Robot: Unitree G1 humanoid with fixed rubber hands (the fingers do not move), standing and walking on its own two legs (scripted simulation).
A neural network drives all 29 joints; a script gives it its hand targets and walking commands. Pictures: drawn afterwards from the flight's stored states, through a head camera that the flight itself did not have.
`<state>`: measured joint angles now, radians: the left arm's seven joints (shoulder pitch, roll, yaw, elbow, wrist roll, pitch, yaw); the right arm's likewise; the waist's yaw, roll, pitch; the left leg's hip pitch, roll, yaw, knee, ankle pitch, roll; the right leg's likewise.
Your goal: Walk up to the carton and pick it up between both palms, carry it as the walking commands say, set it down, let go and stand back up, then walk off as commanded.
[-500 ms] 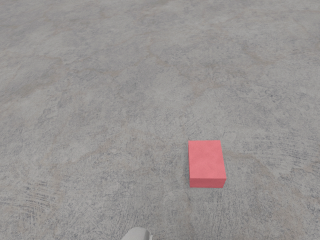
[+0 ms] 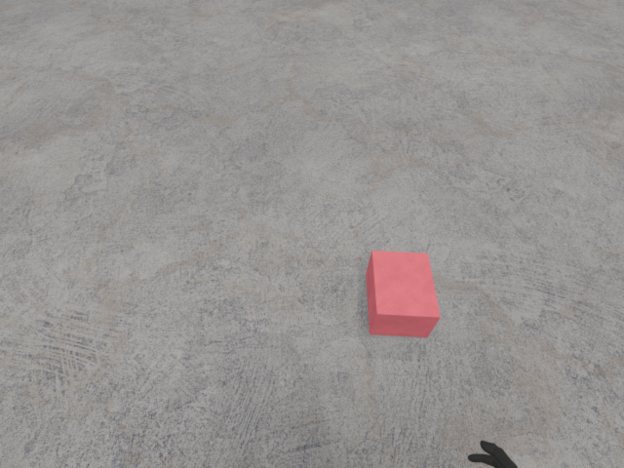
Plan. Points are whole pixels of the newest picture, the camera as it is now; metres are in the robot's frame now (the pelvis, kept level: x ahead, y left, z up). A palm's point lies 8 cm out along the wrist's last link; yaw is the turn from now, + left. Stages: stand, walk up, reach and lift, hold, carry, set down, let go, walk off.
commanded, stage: walk off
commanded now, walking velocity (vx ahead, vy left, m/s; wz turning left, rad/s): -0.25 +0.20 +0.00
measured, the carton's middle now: (399, 293) +0.76 -0.34 -0.70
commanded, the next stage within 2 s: stand in 1.42 s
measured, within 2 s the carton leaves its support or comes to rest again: neither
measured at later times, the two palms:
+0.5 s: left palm out of the picture -0.09 +0.41 -0.11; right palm out of the picture -0.06 -0.17 -0.13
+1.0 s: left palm out of the picture -0.24 +0.49 -0.10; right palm out of the picture -0.22 -0.04 -0.15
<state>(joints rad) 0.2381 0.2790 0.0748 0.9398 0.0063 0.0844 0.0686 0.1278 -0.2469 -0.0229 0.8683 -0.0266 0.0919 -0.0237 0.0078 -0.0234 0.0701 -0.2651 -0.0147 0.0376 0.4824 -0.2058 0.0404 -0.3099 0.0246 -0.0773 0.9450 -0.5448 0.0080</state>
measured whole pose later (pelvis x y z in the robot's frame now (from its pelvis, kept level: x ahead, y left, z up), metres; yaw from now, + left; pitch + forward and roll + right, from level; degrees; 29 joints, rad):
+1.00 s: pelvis -0.27 +0.21 +0.00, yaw +0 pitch -1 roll +3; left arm 0.26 0.22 0.06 0.94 0.02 0.06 0.07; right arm 0.21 -0.26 -0.05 0.93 -0.03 0.11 0.01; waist 0.01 0.05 0.07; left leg -0.49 -0.12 -0.03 0.95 -0.40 -0.01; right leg -0.17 -0.05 -0.07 0.50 -0.32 -0.04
